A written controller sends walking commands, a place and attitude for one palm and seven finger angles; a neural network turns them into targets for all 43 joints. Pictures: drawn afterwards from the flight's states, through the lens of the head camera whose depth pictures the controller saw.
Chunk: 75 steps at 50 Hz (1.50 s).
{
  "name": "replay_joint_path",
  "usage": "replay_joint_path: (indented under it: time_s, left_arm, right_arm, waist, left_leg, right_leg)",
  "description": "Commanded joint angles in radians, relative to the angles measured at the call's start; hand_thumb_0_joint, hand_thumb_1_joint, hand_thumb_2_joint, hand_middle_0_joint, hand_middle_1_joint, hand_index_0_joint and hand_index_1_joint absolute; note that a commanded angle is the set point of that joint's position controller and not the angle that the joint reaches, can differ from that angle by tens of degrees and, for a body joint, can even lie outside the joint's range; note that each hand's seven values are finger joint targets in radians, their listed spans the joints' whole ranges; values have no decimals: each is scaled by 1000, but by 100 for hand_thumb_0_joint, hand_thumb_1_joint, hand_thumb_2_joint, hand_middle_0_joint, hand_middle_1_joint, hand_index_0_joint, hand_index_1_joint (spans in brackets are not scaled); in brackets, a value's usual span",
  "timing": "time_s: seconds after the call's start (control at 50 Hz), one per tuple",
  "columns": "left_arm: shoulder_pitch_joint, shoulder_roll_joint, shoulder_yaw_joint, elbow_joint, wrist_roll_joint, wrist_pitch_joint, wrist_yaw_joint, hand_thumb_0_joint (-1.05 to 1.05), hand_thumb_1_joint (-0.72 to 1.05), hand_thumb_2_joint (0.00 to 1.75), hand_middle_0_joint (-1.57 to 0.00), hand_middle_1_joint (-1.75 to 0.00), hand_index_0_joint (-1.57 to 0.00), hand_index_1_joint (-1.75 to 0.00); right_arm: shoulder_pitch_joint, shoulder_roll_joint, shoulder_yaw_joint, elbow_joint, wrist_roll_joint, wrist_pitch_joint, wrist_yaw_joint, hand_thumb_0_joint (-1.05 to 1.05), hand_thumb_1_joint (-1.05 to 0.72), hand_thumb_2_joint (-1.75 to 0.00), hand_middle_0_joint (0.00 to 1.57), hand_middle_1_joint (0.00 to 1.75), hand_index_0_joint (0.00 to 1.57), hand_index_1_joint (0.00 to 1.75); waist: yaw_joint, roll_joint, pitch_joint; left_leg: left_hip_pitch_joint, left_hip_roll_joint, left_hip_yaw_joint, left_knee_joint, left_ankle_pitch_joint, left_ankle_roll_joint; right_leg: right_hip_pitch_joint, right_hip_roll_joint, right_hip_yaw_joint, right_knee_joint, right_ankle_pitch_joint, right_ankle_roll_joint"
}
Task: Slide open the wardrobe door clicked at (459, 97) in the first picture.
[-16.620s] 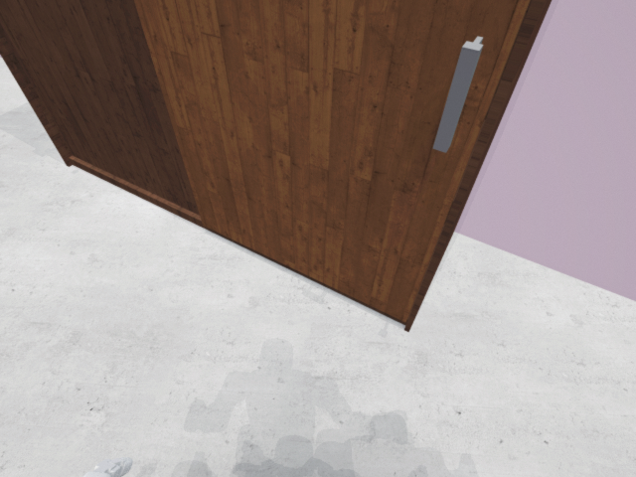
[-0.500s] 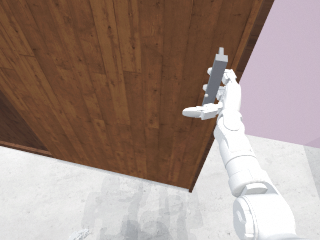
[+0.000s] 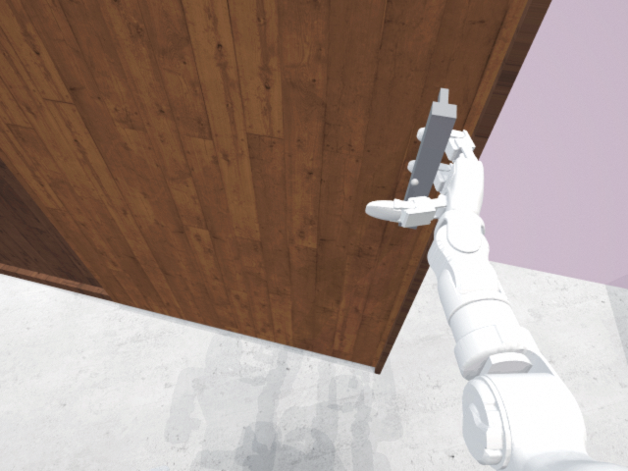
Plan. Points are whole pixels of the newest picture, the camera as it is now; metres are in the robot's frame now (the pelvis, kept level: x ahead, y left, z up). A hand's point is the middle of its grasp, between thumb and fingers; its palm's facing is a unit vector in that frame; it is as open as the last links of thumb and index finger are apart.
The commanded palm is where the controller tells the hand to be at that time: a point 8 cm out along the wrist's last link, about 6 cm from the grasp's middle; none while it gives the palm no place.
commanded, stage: grip the handle and tug to test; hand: right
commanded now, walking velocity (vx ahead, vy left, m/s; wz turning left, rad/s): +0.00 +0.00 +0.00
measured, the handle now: (424, 162) +0.50 -0.08 +0.13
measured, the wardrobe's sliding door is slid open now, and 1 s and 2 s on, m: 0.00 0.00 0.00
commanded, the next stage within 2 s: tug the door sideways, standing still in 1.26 s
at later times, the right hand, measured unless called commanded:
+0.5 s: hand (413, 184) +0.45 -0.06 +0.14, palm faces +0.09 +1.00 +0.02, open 6.7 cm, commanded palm +0.42 -0.11 +0.14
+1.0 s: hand (409, 185) +0.45 -0.06 +0.14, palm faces +0.10 +0.99 +0.03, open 6.5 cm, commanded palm +0.40 -0.11 +0.14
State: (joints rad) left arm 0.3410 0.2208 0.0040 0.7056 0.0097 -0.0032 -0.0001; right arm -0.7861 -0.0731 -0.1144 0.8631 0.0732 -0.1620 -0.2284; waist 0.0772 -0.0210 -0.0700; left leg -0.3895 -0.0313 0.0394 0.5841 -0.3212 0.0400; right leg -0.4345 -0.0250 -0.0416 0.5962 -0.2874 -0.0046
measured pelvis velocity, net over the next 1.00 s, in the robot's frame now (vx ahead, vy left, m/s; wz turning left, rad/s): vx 0.00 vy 0.00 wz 0.01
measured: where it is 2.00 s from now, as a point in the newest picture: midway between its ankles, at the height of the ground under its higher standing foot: outside the picture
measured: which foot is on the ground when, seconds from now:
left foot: down 0.00-1.00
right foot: down 0.00-1.00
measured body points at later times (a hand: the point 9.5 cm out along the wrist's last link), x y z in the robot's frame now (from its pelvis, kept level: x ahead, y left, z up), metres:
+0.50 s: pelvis +0.00 +0.00 +0.00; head +0.03 +0.00 +0.45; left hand +0.09 +0.24 -0.12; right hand +0.44 -0.11 +0.14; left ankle -0.02 +0.09 -0.73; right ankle +0.00 -0.12 -0.73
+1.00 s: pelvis +0.00 +0.00 +0.00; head +0.03 +0.01 +0.45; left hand +0.08 +0.25 -0.12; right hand +0.44 -0.11 +0.14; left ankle -0.02 +0.09 -0.73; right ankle +0.00 -0.12 -0.73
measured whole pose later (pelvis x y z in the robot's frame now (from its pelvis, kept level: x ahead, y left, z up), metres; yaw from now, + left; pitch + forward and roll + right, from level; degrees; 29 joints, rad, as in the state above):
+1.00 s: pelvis +0.00 +0.00 +0.00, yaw +1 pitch +6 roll +0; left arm 0.32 0.22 0.01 0.69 0.01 0.00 0.00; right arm -0.71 -0.05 -0.10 0.75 0.08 -0.10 -0.25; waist 0.07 -0.02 -0.07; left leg -0.35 -0.04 0.03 0.56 -0.31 0.04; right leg -0.38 -0.03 -0.05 0.56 -0.28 0.00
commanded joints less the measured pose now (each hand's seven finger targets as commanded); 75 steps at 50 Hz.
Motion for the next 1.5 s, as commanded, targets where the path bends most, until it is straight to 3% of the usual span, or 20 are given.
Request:
replay_joint_path:
  time_s: [0.0, 0.22, 0.26, 0.28, 0.42, 0.56, 0.6, 0.64, 0.66, 0.84, 0.92, 1.04, 1.06, 1.1, 1.14, 1.26, 1.34, 1.38, 1.42, 1.48]
  left_arm:
    - [2, 122, 43, -110, -4, -41, 8, 0, 90, 90, -20, -30, -20, -30]
    - [-21, 119, 38, -109, -4, -36, 11, 0, 90, 90, -20, -30, -20, -30]
    - [-19, 123, 40, -108, -4, -32, 17, 0, 90, 90, -20, -30, -20, -30]
    - [-29, 116, 36, -114, -4, -33, 16, 0, 90, 90, -20, -30, -20, -30]
    - [-24, 115, 34, -110, -1, -39, 12, 0, 90, 90, -20, -30, -20, -30]
    - [-19, 118, 35, -109, -1, -27, 18, 0, 90, 90, -20, -30, -20, -30]
    - [-30, 111, 34, -114, -1, -29, 15, 0, 90, 90, -20, -30, -20, -30]
    - [-28, 111, 36, -115, 0, -30, 14, 0, 90, 90, -20, -30, -20, -30]
    - [-23, 115, 38, -120, 0, -30, 15, 0, 90, 90, -20, -30, -20, -30]
    - [-30, 114, 39, -121, -2, -34, 14, 0, 90, 90, -20, -30, -20, -30]
    - [-34, 116, 39, -133, -1, -36, 13, 0, 90, 90, -20, -30, -20, -30]
    - [-56, 108, 43, -167, -6, -35, 5, 0, 90, 90, -20, -30, -20, -30]
    - [-55, 110, 44, -174, -7, -32, 4, 0, 90, 90, -20, -30, -20, -30]
    - [-65, 111, 41, -180, -10, -25, 5, 0, 90, 90, -20, -30, -20, -30]
    - [-76, 103, 44, -194, -10, -23, 2, 0, 90, 90, -20, -30, -20, -30]
    - [-96, 101, 44, -221, -13, -4, -2, 0, 90, 90, -20, -30, -20, -30]
    - [-121, 87, 38, -243, -14, 6, -8, 0, 90, 90, -20, -30, -20, -30]
    - [-118, 101, 38, -218, -11, 23, 7, 0, 90, 90, -20, -30, -20, -30]
    - [-120, 91, 33, -206, -10, 29, 14, 0, 90, 90, -20, -30, -20, -30]
    - [-106, 89, 37, -177, -4, 37, 22, 0, 90, 90, -20, -30, -20, -30]
  right_arm:
    - [-494, -78, 22, -278, -2, -63, 2, 0, 8, -48, 35, 126, 35, 126]
    - [-468, -60, 39, -291, -2, -22, -10, 0, -43, -70, 40, 133, 40, 133]
    - [-466, -102, 3, -288, -1, -26, -15, 0, -53, -74, 41, 135, 41, 135]
    - [-477, -74, 28, -308, -3, -30, -13, 0, -57, -76, 42, 135, 42, 135]
    - [-492, -60, 37, -284, -4, -45, -14, 0, -90, -90, 45, 140, 45, 140]
    - [-471, -112, -5, -280, -11, -43, -17, 0, -90, -90, 45, 140, 45, 140]
    - [-462, -81, 19, -295, -13, -42, -16, 0, -90, -90, 45, 140, 45, 140]
    - [-465, -76, 24, -318, -14, -46, -18, 0, -90, -90, 45, 140, 45, 140]
    - [-434, -75, 19, -303, -9, -43, -19, 0, -90, -90, 45, 140, 45, 140]
    - [-419, -60, 39, -345, -7, -37, -13, 0, -90, -90, 45, 140, 45, 140]
    - [-346, -84, 8, -378, 3, -30, -7, 0, -90, -90, 45, 140, 45, 140]
    - [-201, -64, 28, -507, 3, -11, 8, 0, -90, -90, 45, 140, 45, 140]
    - [-158, -60, 33, -508, 4, -1, 12, 0, -90, -90, 45, 140, 45, 140]
    - [-140, -58, 38, -539, 9, 19, 17, 0, -90, -90, 45, 140, 45, 140]
    - [-94, -30, 64, -620, 7, 34, 21, 0, -90, -90, 45, 140, 45, 140]
    - [50, -19, 85, -745, 11, 101, 27, 0, -90, -90, 45, 140, 45, 140]
    - [124, 19, 125, -875, 16, 140, 32, 0, -90, -90, 45, 140, 45, 140]
    - [7, -64, 66, -833, 5, 159, 18, 0, -90, -90, 45, 140, 45, 140]
    - [-80, 18, 141, -803, 0, 180, 10, 0, -90, -90, 45, 140, 45, 140]
    - [-175, 64, 178, -772, -4, 201, -12, 0, -90, -90, 45, 140, 45, 140]
  waist:
    - [-3, 61, -353]
    - [-1, 74, -287]
    - [-8, 114, -303]
    - [-10, 61, -322]
    - [-4, 74, -324]
    - [-15, 99, -327]
    - [-16, 59, -326]
    - [-15, 56, -340]
    - [-22, 103, -337]
    - [-20, 64, -334]
    - [-40, 103, -353]
    - [-76, 57, -387]
    - [-81, 85, -376]
    - [-73, 105, -343]
    - [-85, 61, -379]
    - [-101, 101, -373]
    - [-110, 62, -373]
    - [-84, 88, -338]
    - [-49, 79, -286]
    - [-19, 75, -300]
  left_leg:
    - [118, -1, -22, -60, 422, -20]
    - [94, 1, -19, -78, 375, -19]
    - [122, 4, -24, -81, 382, -23]
    - [122, 6, -27, -75, 388, -20]
    - [110, 3, -21, -64, 406, -19]
    - [144, 7, -25, -68, 424, -21]
    - [133, 6, -26, -65, 427, -18]
    - [136, 5, -25, -65, 429, -17]
    - [151, 3, -19, -66, 432, -18]
    - [150, 5, -26, -72, 447, -19]
    - [198, 7, -28, -73, 488, -23]
    - [262, 12, -31, -60, 615, -21]
    - [276, 13, -25, -62, 624, -22]
    - [278, 16, -29, -69, 657, -29]
    - [296, 19, -29, -61, 700, -29]
    - [362, 34, -30, -62, 842, -39]
    - [370, 37, -25, -63, 883, -38]
    - [352, 36, -32, -81, 843, -38]
    - [293, 28, -23, -93, 771, -36]
    - [266, 36, -24, -83, 835, -43]
  right_leg:
    - [206, 30, 16, -24, 275, -30]
    - [204, 28, 20, -34, 245, -30]
    - [193, 28, 20, -37, 244, -33]
    - [206, 31, 17, -40, 249, -30]
    - [213, 29, 22, -28, 270, -28]
    - [187, 30, 19, -32, 271, -30]
    - [202, 32, 17, -30, 279, -29]
    - [211, 31, 16, -31, 283, -28]
    - [201, 29, 20, -33, 291, -30]
    - [216, 31, 10, -36, 288, -29]
    - [208, 32, 5, -47, 304, -31]
    - [240, 33, -10, -49, 399, -29]
    - [234, 30, -7, -50, 414, -29]
    - [229, 30, -12, -56, 406, -31]
    - [261, 29, -15, -55, 449, -28]
    - [286, 24, -13, -60, 538, -25]
    - [329, 20, -9, -59, 603, -22]
    - [310, 23, -7, -70, 536, -24]
    - [324, 23, 3, -65, 517, -27]
    - [353, 23, 15, -37, 578, -25]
